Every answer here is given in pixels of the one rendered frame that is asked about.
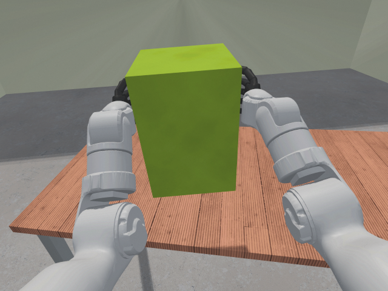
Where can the right robot forearm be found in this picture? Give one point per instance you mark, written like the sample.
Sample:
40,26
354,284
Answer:
296,156

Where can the right robot hand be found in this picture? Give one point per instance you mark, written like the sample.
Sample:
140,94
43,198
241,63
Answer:
250,83

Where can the robot right upper arm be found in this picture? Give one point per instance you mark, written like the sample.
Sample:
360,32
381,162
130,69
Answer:
325,214

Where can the left robot forearm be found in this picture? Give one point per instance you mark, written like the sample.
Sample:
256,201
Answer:
109,157

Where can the table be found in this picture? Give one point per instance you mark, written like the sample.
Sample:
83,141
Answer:
246,223

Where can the carton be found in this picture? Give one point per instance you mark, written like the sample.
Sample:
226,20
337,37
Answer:
186,105

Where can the robot left upper arm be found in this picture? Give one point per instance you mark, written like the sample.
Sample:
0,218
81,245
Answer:
105,240

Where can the left robot hand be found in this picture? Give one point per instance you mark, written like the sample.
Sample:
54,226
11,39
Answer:
120,94

